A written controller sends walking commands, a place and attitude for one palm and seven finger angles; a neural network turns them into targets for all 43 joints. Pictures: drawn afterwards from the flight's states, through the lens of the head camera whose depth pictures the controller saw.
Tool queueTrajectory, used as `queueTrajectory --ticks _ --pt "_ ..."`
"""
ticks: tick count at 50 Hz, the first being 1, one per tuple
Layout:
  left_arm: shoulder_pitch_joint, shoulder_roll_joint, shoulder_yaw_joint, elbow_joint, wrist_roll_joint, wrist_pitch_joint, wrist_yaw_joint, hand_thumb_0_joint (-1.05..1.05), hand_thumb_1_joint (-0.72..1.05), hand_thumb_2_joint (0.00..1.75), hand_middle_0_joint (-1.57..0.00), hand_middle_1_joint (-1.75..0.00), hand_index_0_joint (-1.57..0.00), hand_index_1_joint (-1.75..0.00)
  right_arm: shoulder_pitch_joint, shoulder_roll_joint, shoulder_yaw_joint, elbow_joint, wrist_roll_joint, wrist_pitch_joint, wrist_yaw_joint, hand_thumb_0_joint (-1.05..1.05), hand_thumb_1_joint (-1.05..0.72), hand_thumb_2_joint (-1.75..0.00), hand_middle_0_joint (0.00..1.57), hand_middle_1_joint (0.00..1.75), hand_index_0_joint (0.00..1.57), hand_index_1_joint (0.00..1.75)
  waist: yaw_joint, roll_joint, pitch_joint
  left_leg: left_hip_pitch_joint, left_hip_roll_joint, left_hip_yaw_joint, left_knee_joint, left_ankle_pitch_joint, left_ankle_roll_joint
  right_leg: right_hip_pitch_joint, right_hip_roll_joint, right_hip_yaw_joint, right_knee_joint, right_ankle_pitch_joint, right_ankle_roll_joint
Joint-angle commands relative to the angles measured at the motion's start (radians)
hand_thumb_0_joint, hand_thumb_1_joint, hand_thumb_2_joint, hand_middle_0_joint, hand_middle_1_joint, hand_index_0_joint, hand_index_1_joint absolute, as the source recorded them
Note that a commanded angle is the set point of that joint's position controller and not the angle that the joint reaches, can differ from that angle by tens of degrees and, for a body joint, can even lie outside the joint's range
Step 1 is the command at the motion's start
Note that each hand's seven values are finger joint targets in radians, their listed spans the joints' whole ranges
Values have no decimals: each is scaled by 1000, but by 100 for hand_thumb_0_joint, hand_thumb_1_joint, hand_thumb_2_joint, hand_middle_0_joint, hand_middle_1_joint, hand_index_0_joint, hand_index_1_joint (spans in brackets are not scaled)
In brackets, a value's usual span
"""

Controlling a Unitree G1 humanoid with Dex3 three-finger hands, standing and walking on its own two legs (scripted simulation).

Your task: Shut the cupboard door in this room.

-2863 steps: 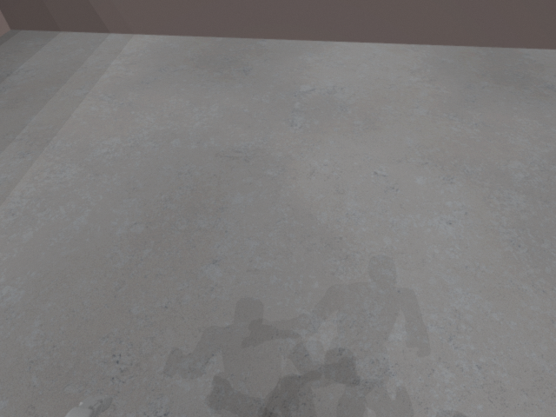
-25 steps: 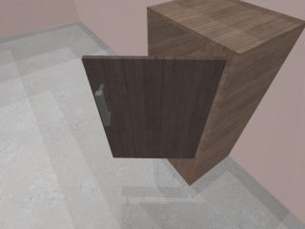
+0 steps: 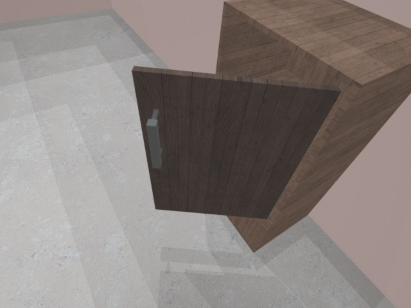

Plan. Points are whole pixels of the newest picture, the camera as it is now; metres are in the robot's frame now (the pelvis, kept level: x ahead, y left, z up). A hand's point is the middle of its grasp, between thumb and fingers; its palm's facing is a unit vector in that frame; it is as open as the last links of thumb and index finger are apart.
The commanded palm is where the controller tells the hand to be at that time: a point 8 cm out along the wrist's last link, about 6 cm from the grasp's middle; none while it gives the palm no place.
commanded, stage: come to a stop and stand still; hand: left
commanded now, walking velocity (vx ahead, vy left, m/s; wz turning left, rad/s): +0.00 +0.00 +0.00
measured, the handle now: (156, 139) +0.47 +0.17 +0.02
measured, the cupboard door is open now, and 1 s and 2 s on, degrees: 54 54 54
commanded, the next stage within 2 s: look again from close up in 0.24 s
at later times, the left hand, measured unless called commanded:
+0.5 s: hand out of the picture +0.00 +0.20 -0.17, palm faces +0.01 -0.96 -0.26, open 7.4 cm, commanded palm none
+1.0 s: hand out of the picture -0.04 +0.20 -0.17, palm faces +0.01 -0.97 -0.25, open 7.4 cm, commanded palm none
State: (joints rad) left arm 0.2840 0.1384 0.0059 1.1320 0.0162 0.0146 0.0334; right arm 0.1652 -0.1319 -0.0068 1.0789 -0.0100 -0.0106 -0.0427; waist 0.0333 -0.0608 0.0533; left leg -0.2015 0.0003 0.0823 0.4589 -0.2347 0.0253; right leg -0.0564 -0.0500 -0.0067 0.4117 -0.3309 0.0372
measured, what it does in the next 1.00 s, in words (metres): shifts its weight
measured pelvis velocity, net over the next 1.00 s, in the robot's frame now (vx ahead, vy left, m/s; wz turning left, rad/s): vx -0.07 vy -0.01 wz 0.02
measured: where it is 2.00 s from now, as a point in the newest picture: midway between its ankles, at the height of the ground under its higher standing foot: outside the picture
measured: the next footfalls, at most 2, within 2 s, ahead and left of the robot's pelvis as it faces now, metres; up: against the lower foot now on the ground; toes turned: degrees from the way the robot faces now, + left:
left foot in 1.96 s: +0.12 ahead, +0.07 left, +0.00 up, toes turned +5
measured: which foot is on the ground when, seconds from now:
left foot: down 0.00-1.00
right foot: down 0.00-1.00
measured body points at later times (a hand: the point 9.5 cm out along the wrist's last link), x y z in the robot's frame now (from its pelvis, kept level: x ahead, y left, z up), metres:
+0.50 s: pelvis -0.02 +0.00 +0.00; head -0.01 -0.01 +0.45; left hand +0.00 +0.25 -0.15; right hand -0.02 -0.25 -0.16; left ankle +0.01 +0.10 -0.74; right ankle -0.07 -0.14 -0.74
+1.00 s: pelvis -0.07 -0.01 +0.00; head -0.08 +0.00 +0.45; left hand -0.04 +0.25 -0.15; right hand +0.00 -0.28 -0.13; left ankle +0.01 +0.10 -0.74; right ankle -0.07 -0.14 -0.74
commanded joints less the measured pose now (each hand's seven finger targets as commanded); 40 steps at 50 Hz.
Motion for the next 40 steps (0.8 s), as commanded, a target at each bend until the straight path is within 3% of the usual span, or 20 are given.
queueTrajectory --ticks 1,7,16,17,18,19,20,21,23,25,29,33,40 --pt "77 84 11 -11 -1 -7 5 0 90 90 -20 -30 -20 -30 105 -130 -18 4 4 -3 -5 0 -90 -90 20 30 20 30 -31 99 -28 121 113 -114 -98 331 1 -90 -51 34 -75 217 -40" --pt "64 92 13 -16 1 -6 3 0 90 90 -20 -30 -20 -30 110 -130 -19 9 3 -4 -2 0 -90 -90 20 30 20 30 -27 51 -1 100 111 -116 -123 295 -1 -80 -52 31 -88 211 -37" --pt "58 108 12 -11 -5 -6 2 0 90 90 -20 -30 -20 -30 135 -132 -13 33 2 -3 3 0 -90 -90 20 30 20 30 -25 51 19 78 102 -116 -155 224 -5 -71 -61 35 -104 187 -41" --pt "15 295 4 -117 14 -43 12 0 90 90 -20 -30 -20 -30 87 -258 -30 -77 -5 -32 22 0 -90 -90 20 30 20 30 -43 144 59 58 64 -151 -97 436 -10 -123 -43 4 -16 316 -58" --pt "30 245 32 -136 10 -40 18 0 90 90 -20 -30 -20 -30 111 -280 -68 -82 -11 -56 12 0 -90 -90 20 30 20 30 -39 186 -62 105 125 -174 -34 561 -6 -111 -37 12 80 187 -59" --pt "46 199 30 -123 5 -44 21 0 90 90 -20 -30 -20 -30 120 -245 -66 -64 -10 -57 4 0 -90 -90 20 30 20 30 -34 199 -164 181 136 -180 -1 691 15 -106 -29 9 92 206 -73" --pt "68 184 20 -117 -2 -46 22 0 90 90 -20 -30 -20 -30 139 -224 -56 -63 -4 -54 1 0 -90 -90 20 30 20 30 -32 173 -200 195 143 -180 20 692 30 -97 -35 12 67 206 -74" --pt "83 175 22 -119 -1 -46 22 0 90 90 -20 -30 -20 -30 138 -207 -54 -71 -2 -47 1 0 -90 -90 20 30 20 30 -29 127 -202 175 139 -169 42 629 35 -97 -40 15 47 256 -76" --pt "66 199 29 -132 0 -43 17 0 90 90 -20 -30 -20 -30 100 -205 -54 -93 -2 -35 7 0 -90 -90 20 30 20 30 -25 12 -120 57 101 -137 55 397 32 -95 -66 39 29 355 -81" --pt "29 221 36 -153 2 -37 13 0 90 90 -20 -30 -20 -30 74 -216 -60 -103 -5 -20 12 0 -90 -90 20 30 20 30 -38 -21 -16 -20 85 -126 19 181 23 -153 -74 60 5 250 -86" --pt "-3 250 33 -181 3 -36 7 0 90 90 -20 -30 -20 -30 51 -228 -58 -110 -8 -7 26 0 -90 -90 20 30 20 30 -45 22 53 -47 72 -123 -22 -1 14 -246 -68 98 -52 -12 -96" --pt "-11 267 30 -192 5 -40 2 0 90 90 -20 -30 -20 -30 33 -241 -53 -110 -8 -7 32 0 -90 -90 20 30 20 30 -45 26 13 -15 75 -115 -28 -4 11 -246 -67 106 -70 -26 -93" --pt "-25 289 26 -184 5 -43 -4 0 90 90 -20 -30 -20 -30 -6 -276 -47 -100 -5 -12 36 0 -90 -90 20 30 20 30 -39 50 10 -13 91 -132 -76 -5 9 -229 -60 99 -83 -2 -82"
